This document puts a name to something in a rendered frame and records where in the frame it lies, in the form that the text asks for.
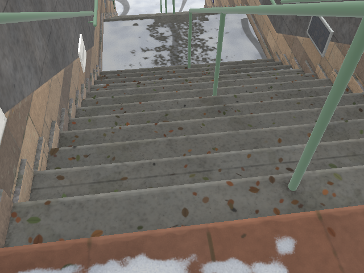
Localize stairs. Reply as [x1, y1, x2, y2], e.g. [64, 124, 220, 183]
[4, 58, 364, 247]
[107, 11, 189, 19]

